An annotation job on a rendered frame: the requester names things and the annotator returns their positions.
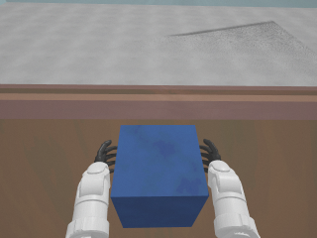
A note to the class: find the left robot forearm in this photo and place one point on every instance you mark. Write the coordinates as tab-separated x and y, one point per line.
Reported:
89	219

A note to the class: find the carton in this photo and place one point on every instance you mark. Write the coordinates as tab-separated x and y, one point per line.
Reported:
159	179

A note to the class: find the right robot hand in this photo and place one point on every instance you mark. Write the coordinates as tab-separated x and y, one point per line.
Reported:
212	156

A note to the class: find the left robot hand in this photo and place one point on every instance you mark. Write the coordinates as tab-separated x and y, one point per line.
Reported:
103	157

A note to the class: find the right robot forearm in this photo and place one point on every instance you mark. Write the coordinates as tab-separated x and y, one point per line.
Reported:
232	218

